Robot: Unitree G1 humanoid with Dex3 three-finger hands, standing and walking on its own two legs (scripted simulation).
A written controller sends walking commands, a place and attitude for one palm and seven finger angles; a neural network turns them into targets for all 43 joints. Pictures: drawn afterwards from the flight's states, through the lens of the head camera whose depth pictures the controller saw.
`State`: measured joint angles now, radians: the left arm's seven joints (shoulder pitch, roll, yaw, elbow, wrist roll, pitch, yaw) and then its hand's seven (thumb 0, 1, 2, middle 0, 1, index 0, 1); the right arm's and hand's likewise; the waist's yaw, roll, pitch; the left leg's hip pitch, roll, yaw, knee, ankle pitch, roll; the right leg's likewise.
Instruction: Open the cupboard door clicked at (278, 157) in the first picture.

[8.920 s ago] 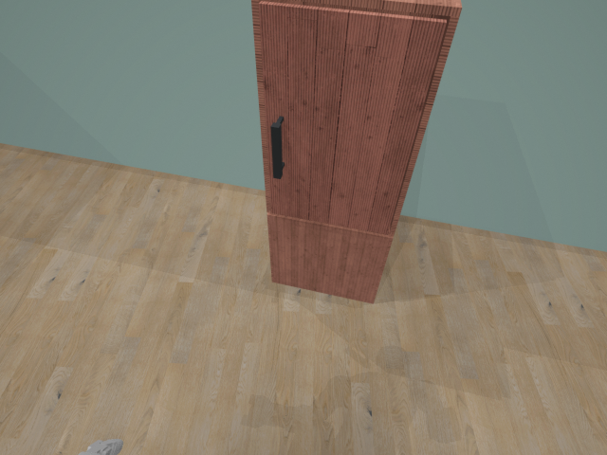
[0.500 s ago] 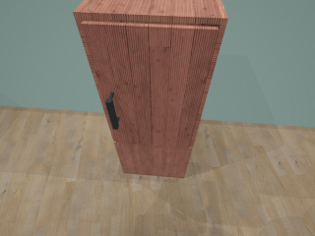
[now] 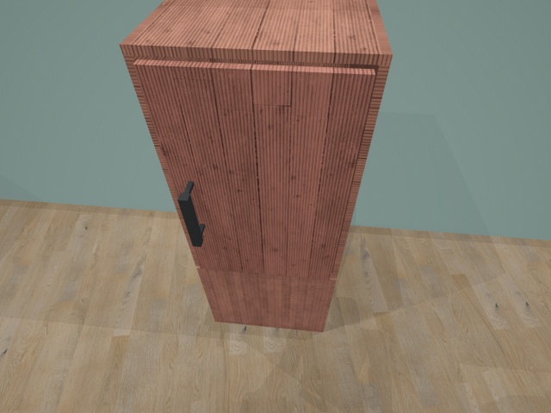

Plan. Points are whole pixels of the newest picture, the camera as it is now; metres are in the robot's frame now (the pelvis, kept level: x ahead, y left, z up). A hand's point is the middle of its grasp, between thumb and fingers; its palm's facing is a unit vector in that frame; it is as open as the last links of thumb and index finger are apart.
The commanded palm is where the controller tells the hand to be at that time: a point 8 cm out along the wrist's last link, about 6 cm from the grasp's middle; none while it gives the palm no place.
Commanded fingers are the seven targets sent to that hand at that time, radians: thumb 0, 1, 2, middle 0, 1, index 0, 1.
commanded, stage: come to a stop and stand still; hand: left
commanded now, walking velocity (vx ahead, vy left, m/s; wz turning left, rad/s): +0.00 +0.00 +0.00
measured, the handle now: (194, 215) +0.52 +0.22 -0.08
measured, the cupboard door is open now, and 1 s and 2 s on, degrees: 0 0 0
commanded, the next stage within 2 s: look again from close up in 0.14 s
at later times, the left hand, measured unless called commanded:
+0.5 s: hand out of the picture -0.03 +0.17 -0.18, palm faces +0.00 -0.98 -0.19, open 7.4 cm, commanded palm none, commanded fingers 0.00 0.90 0.90 -0.20 -0.30 -0.20 -0.30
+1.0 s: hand out of the picture +0.13 +0.22 -0.05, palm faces +0.22 -0.96 -0.15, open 7.5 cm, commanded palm +0.06 +0.26 -0.07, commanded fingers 0.00 0.67 0.80 -0.22 -0.45 -0.22 -0.45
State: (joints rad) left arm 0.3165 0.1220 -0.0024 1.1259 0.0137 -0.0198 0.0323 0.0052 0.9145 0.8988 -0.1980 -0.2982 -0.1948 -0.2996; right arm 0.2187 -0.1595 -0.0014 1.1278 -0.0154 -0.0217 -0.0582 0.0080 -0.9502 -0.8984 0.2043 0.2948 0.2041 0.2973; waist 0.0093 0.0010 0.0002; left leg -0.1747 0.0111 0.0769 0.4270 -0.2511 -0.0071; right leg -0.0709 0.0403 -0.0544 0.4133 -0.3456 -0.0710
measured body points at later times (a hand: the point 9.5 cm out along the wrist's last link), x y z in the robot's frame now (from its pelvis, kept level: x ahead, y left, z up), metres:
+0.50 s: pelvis -0.03 +0.00 -0.01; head -0.03 +0.00 +0.44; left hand -0.03 +0.22 -0.17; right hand -0.02 -0.22 -0.17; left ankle -0.02 +0.11 -0.74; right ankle -0.08 -0.06 -0.74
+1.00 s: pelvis -0.05 +0.04 -0.01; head -0.05 +0.02 +0.44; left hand +0.11 +0.27 -0.04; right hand +0.02 -0.21 -0.14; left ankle -0.02 +0.11 -0.74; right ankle -0.08 -0.06 -0.74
